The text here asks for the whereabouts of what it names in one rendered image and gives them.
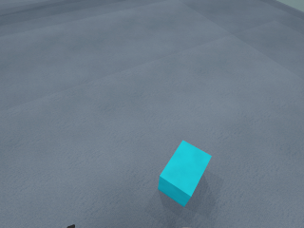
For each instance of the carton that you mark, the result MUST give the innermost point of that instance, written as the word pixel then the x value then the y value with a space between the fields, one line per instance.
pixel 181 175

